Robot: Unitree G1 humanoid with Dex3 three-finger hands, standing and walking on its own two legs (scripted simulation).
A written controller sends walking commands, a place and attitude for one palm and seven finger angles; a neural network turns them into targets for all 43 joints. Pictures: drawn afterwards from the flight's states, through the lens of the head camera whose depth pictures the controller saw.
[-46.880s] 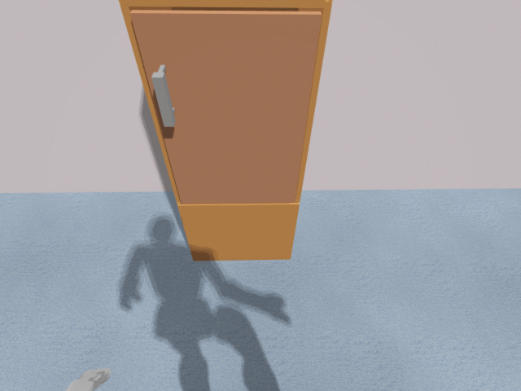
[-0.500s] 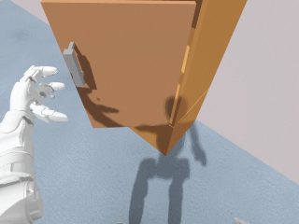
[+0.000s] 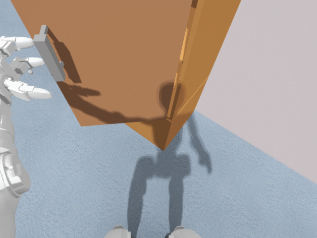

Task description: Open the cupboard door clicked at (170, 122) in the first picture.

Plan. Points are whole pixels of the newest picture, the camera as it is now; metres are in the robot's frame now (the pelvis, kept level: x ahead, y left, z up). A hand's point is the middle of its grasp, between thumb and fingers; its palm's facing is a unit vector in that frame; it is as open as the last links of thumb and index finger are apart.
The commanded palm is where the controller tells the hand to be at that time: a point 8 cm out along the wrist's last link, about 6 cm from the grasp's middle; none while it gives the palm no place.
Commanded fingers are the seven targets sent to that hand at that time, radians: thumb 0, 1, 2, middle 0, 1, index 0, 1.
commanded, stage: move the hooked fingers beside the handle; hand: left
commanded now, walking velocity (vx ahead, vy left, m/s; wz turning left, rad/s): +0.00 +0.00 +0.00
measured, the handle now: (52, 54) +0.55 +0.24 +0.11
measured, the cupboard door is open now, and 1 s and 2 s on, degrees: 44 43 43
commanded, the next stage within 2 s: slide the fingers in behind the handle in 1.48 s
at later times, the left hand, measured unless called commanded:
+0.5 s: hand (27, 62) +0.51 +0.29 +0.12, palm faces +0.05 -1.00 +0.00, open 13.9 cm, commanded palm +0.48 +0.33 +0.11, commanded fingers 0.00 -0.50 0.30 -0.30 -1.20 -0.30 -1.20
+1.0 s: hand (29, 69) +0.50 +0.29 +0.10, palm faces +0.04 -1.00 +0.01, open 13.9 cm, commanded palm +0.49 +0.34 +0.10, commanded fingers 0.00 -0.50 0.30 -0.30 -1.20 -0.30 -1.20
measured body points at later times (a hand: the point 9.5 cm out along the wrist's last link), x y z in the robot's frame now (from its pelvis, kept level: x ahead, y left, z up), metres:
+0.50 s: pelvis +0.01 +0.00 +0.00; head +0.13 +0.03 +0.43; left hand +0.50 +0.34 +0.12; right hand -0.01 -0.28 -0.10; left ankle +0.02 +0.10 -0.70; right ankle -0.01 -0.12 -0.70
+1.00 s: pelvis +0.01 +0.01 -0.01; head +0.12 +0.05 +0.42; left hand +0.50 +0.34 +0.11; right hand +0.01 -0.26 -0.11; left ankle +0.02 +0.10 -0.71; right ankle -0.01 -0.12 -0.70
